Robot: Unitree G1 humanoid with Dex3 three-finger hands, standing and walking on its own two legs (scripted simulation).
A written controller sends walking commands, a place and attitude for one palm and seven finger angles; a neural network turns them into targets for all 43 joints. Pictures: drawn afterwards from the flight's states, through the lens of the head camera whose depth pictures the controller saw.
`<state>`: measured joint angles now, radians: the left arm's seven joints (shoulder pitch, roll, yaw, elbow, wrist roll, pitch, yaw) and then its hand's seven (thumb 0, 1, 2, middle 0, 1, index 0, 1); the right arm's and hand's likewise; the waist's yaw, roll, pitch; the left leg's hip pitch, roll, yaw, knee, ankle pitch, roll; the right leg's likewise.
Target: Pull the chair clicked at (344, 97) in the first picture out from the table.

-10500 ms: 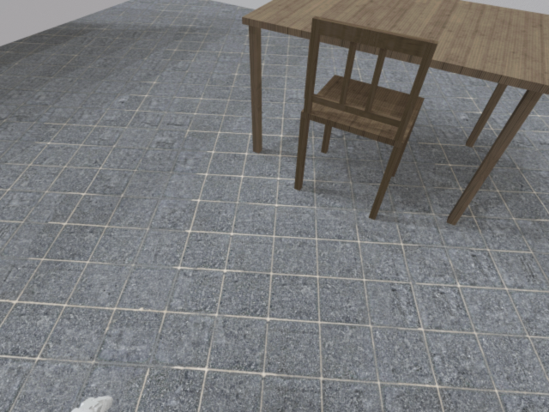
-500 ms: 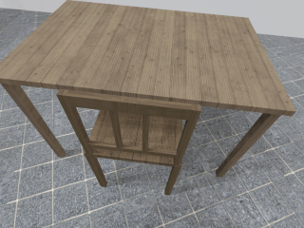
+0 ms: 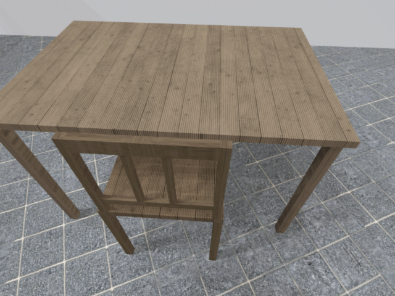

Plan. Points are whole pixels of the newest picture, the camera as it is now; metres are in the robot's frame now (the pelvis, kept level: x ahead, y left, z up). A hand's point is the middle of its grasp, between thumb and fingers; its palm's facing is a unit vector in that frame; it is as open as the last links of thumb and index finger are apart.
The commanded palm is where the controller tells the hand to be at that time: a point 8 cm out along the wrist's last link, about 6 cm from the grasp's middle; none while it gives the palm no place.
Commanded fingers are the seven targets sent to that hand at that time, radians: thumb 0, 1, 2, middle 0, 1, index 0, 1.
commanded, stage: come to a stop and stand still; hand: left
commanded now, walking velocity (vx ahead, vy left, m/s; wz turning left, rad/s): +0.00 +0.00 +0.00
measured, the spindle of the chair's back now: (133, 178) +0.43 +0.22 -0.10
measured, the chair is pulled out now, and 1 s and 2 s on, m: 0.00 0.00 0.00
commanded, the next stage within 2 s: look again from close up in 0.28 s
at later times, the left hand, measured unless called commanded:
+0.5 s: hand out of the picture -0.05 +0.15 -0.17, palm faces +0.05 -0.98 -0.18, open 7.4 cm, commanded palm none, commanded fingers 0.00 0.90 0.90 -0.20 -0.30 -0.20 -0.30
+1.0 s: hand out of the picture +0.01 +0.23 -0.18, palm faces +0.02 -0.98 -0.19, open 7.4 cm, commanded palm none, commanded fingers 0.00 0.90 0.90 -0.20 -0.30 -0.20 -0.30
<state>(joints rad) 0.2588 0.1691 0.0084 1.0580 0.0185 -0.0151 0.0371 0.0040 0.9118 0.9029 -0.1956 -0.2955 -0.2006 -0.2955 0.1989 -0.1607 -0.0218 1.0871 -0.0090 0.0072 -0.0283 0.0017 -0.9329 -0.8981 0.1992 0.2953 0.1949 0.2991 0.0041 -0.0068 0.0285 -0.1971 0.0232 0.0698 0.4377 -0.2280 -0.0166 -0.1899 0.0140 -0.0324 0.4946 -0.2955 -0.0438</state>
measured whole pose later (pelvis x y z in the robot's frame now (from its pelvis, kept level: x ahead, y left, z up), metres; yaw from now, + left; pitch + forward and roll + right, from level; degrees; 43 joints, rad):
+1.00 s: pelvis +0.00 +0.06 +0.00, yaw +0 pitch -1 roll +0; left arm 0.29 0.18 -0.01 1.05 0.02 -0.01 0.04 0.00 0.91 0.90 -0.20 -0.30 -0.20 -0.30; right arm 0.28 -0.15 0.00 1.08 -0.01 -0.02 -0.01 0.01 -0.93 -0.90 0.20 0.30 0.20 0.30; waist 0.00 -0.03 0.01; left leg -0.21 -0.04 0.07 0.48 -0.26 0.06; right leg -0.18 -0.04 -0.02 0.47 -0.28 0.03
